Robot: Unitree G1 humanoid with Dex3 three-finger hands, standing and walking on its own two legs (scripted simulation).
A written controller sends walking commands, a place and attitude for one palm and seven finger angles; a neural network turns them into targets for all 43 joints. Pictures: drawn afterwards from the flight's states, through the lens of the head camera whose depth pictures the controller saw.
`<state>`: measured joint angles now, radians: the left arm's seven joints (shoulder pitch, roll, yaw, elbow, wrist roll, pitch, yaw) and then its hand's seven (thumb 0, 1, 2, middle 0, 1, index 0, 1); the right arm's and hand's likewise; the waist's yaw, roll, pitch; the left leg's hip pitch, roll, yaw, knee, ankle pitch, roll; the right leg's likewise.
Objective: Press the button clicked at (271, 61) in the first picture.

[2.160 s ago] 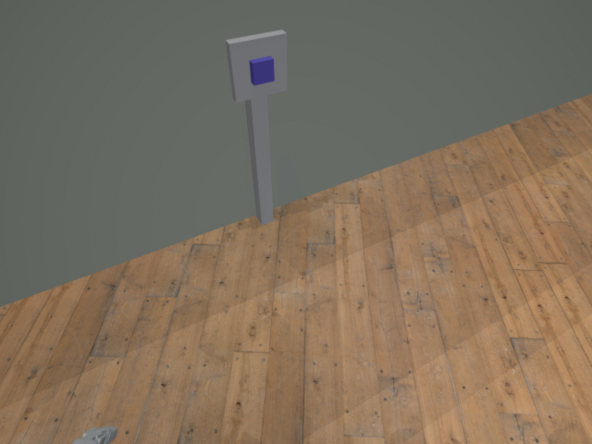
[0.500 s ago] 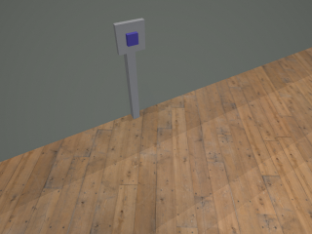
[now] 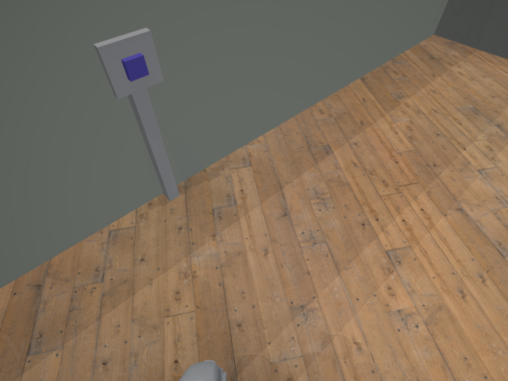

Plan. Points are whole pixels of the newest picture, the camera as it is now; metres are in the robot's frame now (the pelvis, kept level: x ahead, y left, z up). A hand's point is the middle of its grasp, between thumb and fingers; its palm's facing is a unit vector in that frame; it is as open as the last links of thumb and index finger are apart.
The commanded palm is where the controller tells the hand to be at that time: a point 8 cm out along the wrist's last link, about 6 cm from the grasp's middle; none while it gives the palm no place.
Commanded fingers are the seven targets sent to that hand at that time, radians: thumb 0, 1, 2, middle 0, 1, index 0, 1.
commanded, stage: walk to a spot facing it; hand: left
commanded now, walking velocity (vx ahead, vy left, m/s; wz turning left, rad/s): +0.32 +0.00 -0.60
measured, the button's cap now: (135, 66) +1.00 +0.50 -0.04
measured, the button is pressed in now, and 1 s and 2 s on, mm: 0 0 0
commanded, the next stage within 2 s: turn to face it in 1.56 s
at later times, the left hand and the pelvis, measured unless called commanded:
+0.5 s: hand (168, 287) +0.32 +0.22 -0.16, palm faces -0.30 -0.93 -0.21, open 7.4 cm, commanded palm none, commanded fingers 0.00 0.90 0.90 -0.20 -0.30 -0.20 -0.30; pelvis +0.16 +0.05 +0.00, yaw -20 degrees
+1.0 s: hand (252, 222) +0.50 +0.06 -0.16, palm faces -0.48 -0.84 -0.25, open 7.1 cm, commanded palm none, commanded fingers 0.00 0.90 0.90 -0.20 -0.30 -0.20 -0.30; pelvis +0.33 -0.08 -0.01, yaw -31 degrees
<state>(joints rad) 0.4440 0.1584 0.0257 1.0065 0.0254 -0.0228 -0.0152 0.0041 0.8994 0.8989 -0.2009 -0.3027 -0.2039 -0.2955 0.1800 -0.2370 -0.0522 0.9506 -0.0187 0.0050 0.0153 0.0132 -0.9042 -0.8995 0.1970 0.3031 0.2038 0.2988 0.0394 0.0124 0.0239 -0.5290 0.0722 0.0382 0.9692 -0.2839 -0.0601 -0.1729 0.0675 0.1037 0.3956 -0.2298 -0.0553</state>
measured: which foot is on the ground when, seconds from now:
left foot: up 0.00-0.16, down 0.18-0.70, up 0.72-1.00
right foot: down 0.00-0.18, up 0.20-0.70, down 0.72-1.00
